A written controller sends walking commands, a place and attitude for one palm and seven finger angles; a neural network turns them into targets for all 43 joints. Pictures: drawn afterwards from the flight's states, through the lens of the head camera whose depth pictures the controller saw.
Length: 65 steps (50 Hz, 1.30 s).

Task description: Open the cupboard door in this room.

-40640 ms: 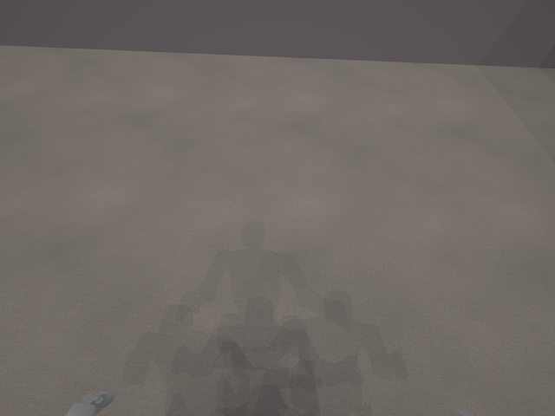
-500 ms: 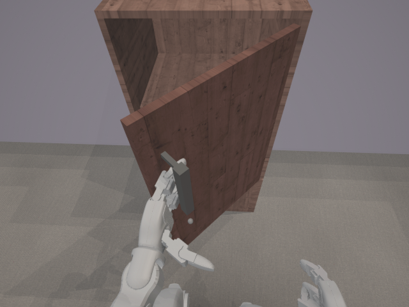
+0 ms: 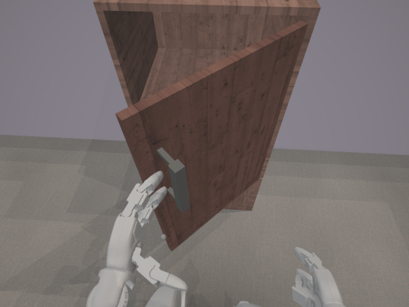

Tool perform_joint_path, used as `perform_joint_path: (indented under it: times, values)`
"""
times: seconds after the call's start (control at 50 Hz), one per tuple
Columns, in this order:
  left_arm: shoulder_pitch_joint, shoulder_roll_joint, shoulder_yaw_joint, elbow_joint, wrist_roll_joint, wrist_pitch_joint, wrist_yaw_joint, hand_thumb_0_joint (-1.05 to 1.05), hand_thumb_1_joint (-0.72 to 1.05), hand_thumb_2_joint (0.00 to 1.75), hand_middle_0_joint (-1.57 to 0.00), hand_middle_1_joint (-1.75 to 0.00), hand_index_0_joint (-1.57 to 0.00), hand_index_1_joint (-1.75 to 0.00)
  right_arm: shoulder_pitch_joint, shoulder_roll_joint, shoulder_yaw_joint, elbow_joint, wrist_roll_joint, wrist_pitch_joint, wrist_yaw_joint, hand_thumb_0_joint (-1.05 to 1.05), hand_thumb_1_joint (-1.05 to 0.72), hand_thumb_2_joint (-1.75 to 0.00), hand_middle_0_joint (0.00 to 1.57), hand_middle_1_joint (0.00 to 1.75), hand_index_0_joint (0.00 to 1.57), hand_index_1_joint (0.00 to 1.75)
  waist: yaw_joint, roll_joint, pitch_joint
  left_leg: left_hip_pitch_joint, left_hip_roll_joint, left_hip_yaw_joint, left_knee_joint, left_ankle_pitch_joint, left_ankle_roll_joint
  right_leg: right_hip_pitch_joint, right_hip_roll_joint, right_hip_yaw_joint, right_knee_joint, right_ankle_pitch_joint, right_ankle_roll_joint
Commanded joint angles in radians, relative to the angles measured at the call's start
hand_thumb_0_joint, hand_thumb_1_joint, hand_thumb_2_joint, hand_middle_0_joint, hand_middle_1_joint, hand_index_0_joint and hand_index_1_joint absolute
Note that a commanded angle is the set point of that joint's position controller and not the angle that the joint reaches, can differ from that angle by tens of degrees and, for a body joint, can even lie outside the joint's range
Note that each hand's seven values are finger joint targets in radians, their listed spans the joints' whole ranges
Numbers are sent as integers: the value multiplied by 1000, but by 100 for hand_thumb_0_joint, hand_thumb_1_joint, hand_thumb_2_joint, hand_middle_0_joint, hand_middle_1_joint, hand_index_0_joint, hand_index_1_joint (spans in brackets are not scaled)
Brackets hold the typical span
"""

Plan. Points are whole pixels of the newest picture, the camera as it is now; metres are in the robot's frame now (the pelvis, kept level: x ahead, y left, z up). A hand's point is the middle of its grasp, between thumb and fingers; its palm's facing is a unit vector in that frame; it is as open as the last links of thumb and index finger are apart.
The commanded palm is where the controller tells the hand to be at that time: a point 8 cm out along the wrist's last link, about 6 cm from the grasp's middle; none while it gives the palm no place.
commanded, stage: slide the hand sideways off the handle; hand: left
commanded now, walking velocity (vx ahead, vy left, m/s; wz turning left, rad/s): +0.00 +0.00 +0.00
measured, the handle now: (174, 182) +0.33 +0.08 +0.07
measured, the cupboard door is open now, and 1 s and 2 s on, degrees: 44 44 44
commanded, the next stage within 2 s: draw the hand back to the body in 0.36 s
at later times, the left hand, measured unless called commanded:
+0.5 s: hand (127, 264) +0.19 +0.13 +0.06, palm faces -0.06 -1.00 +0.01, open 16.3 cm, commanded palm +0.17 +0.20 +0.07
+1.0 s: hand (64, 253) +0.18 +0.20 +0.13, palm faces +0.01 -0.99 -0.10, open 16.1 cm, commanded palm +0.16 +0.25 +0.15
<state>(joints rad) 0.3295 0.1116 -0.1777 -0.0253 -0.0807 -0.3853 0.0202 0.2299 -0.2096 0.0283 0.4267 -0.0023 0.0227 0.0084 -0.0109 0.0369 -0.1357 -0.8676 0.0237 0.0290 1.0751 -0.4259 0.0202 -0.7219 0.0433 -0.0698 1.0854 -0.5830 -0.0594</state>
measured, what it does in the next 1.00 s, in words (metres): stands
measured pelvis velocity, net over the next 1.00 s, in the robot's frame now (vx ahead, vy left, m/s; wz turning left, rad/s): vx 0.00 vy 0.02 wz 0.01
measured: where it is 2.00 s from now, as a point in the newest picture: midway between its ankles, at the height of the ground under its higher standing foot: outside the picture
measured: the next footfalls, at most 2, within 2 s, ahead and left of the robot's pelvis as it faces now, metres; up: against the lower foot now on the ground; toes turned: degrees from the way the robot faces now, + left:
none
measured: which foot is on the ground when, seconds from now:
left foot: down 0.00-1.00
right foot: down 0.00-1.00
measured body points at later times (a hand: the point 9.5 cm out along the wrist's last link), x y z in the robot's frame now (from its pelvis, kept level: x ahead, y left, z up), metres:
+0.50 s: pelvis +0.00 +0.00 -0.01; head +0.04 -0.01 +0.43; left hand +0.19 +0.19 +0.06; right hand +0.19 -0.23 -0.09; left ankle +0.06 +0.11 -0.66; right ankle -0.02 -0.08 -0.66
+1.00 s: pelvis +0.00 +0.02 +0.02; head +0.00 +0.02 +0.47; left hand +0.18 +0.25 +0.14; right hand +0.19 -0.20 -0.03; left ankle +0.06 +0.11 -0.66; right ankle -0.02 -0.08 -0.66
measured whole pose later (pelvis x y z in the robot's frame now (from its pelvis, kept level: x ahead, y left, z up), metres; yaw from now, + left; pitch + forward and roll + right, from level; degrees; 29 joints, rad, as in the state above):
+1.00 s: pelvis +0.00 +0.02 +0.02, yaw +1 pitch +7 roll -3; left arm 0.57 0.29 0.10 -0.35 -0.26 -0.23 -0.16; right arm 0.28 -0.24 0.04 0.43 0.05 -0.07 -0.07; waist 0.02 0.06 -0.14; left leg -0.69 0.02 0.01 0.96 -0.39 0.05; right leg -0.51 0.05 -0.08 0.91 -0.51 -0.03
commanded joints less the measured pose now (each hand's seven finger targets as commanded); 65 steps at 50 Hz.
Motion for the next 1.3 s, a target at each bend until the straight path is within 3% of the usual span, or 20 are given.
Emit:
perform_joint_path:
  times: [0.0, 0.24, 0.34, 0.36, 0.42, 0.5, 0.54, 0.64, 0.66, 0.7, 0.74, 0.84, 0.9, 0.94, 0.96, 0.98, 1.02, 1.08, 1.14, 1.28]
  values:
    - [38, 61, 124, -263, -40, -69, -6, 0, -50, 30, -15, -30, -15, -30, -42, -108, -54, -163, 5, -50, -6, 0, -90, -90, 20, 30, 20, 30, 11, -50, -223, 240, -23, -54, -106, 178, 8, 39, -16, 76, -192, 394, 43]
    - [190, 116, 187, -337, -108, -110, -135, 0, -50, 30, -15, -30, -15, -30, -37, -109, -69, -155, 12, -74, -30, 0, -90, -90, 20, 30, 20, 30, -7, -55, -219, 171, -26, -63, -45, 198, 8, 52, -31, 113, -170, 515, 71]
    - [158, 130, 192, -344, -145, -119, -204, 0, -50, 30, -15, -30, -15, -30, -44, -118, -69, -152, 15, -89, -47, 0, -90, -90, 20, 30, 20, 30, -28, -67, -175, 121, -23, -70, -12, 140, 9, 1, -38, 136, -183, 415, 79]
    - [161, 129, 190, -347, -150, -122, -211, 0, -50, 30, -15, -30, -15, -30, -49, -118, -68, -152, 15, -95, -48, 0, -90, -90, 20, 30, 20, 30, -21, -37, -177, 122, -24, -71, -13, 132, 7, -14, -37, 132, -180, 389, 73]
    - [133, 118, 172, -355, -157, -120, -212, 0, -50, 30, -15, -30, -15, -30, -45, -122, -67, -159, 16, -108, -52, 0, -90, -90, 20, 30, 20, 30, -24, -36, -171, 126, -20, -77, -17, 94, 8, -60, -26, 113, -179, 277, 62]
    - [149, 196, 236, -458, -146, -93, -168, 0, -50, 30, -15, -30, -15, -30, -45, -120, -69, -179, 22, -109, -55, 0, -90, -90, 20, 30, 20, 30, 19, 15, -245, 199, -20, -73, -67, 120, 12, -9, -15, 100, -189, 245, 45]
    - [189, 216, 265, -473, -143, -53, -144, 0, -50, 30, -15, -30, -15, -30, -46, -116, -67, -189, 29, -99, -57, 0, -90, -90, 20, 30, 20, 30, 31, 12, -230, 225, -20, -73, -106, 120, 14, 19, -5, 84, -210, 235, 43]
    - [213, 193, 280, -422, -156, 37, -130, 0, -50, 30, -15, -30, -15, -30, -52, -115, -54, -184, 41, -91, -66, 0, -90, -90, 20, 30, 20, 30, 12, -51, -132, 244, -17, -80, -167, 66, 13, 35, 0, 67, -283, 172, 51]
    - [220, 165, 250, -425, -160, 46, -142, 0, -50, 30, -15, -30, -15, -30, -56, -117, -50, -191, 44, -95, -67, 0, -90, -90, 20, 30, 20, 30, 5, -48, -112, 252, -18, -76, -175, 66, 15, 34, -2, 64, -295, 178, 55]
    - [210, 178, 256, -424, -173, 64, -161, 0, -50, 30, -15, -30, -15, -30, -52, -125, -45, -187, 47, -103, -71, 0, -90, -90, 20, 30, 20, 30, 0, -36, -81, 266, -17, -83, -201, 46, 13, 32, 0, 52, -312, 158, 54]
    - [191, 194, 260, -457, -182, 67, -176, 0, -50, 30, -15, -30, -15, -30, -51, -132, -42, -189, 46, -115, -74, 0, -90, -90, 20, 30, 20, 30, -3, -41, -81, 288, -16, -93, -219, 50, 16, 51, 0, 44, -320, 160, 52]
    - [193, 278, 355, -519, -202, 57, -198, 0, -50, 30, -15, -30, -15, -30, -49, -131, -39, -174, 48, -137, -76, 0, -90, -90, 20, 30, 20, 30, 17, 31, -92, 344, -15, -93, -252, 91, 14, 86, 6, 37, -334, 205, 44]
    - [205, 259, 363, -535, -219, 67, -204, 0, -40, 34, -15, -30, -15, -30, -53, -124, -34, -171, 54, -150, -73, 0, -90, -90, 20, 30, 20, 30, 23, 67, -72, 383, -12, -103, -287, 88, 8, 90, 11, 14, -338, 214, 39]
    - [209, 265, 379, -539, -230, 85, -210, 0, -32, 37, -16, -30, -16, -30, -58, -130, -34, -169, 57, -157, -71, 0, -90, -90, 20, 30, 20, 30, 26, 47, -73, 398, -10, -112, -302, 95, 8, 111, 14, 9, -349, 229, 38]
    - [232, 374, 387, -605, -84, 141, -78, 0, -29, 39, -16, -30, -16, -30, -75, -124, -34, -182, 47, -135, -100, 0, -90, -90, 20, 30, 20, 30, 77, 48, -78, 427, 2, -96, -352, 68, 11, 126, -21, 82, -431, 212, 23]
    - [257, 282, 330, -604, -67, 182, -18, 0, -26, 40, -16, -30, -16, -30, -63, -109, -23, -182, 45, -125, -110, 0, -90, -90, 20, 30, 20, 30, 43, 61, -26, 445, 2, -93, -371, 54, 10, 121, -29, 74, -458, 195, 25]
    - [280, 249, 308, -596, -37, 229, 36, 0, -18, 43, -16, -30, -16, -30, -55, -110, -22, -169, 44, -112, -114, 0, -90, -90, 20, 30, 20, 30, 36, 56, 10, 468, 10, -102, -398, 31, 9, 131, -30, 59, -475, 189, 29]
    - [226, 301, 344, -611, -3, 259, 92, 0, -8, 48, -16, -30, -16, -30, -66, -123, -18, -153, 34, -105, -122, 0, -90, -90, 20, 30, 20, 30, 33, -7, 2, 514, 12, -104, -442, 52, 14, 196, -32, 52, -516, 212, 31]
    - [176, 346, 391, -607, 16, 274, 124, 0, 2, 52, -17, -30, -17, -30, -80, -128, -15, -132, 30, -111, -133, 0, -90, -90, 20, 30, 20, 30, 37, -9, 17, 570, 12, -98, -481, 76, 16, 245, -35, 52, -563, 228, 32]
    - [134, 350, 428, -631, 29, 282, 143, 0, 27, 63, -18, -30, -18, -30, -101, -127, -6, -80, 24, -142, -124, 0, -90, -90, 20, 30, 20, 30, 50, 62, 12, 699, 24, -121, -592, 198, 0, 370, -33, 42, -611, 337, 28]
